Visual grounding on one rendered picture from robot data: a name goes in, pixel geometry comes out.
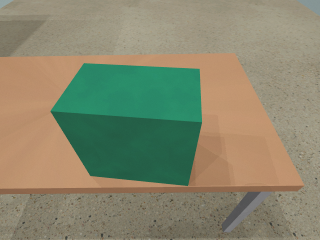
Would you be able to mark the carton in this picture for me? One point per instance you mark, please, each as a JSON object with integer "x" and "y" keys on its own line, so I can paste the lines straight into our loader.
{"x": 129, "y": 122}

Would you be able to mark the table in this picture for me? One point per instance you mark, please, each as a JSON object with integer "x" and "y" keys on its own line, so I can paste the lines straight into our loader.
{"x": 238, "y": 148}

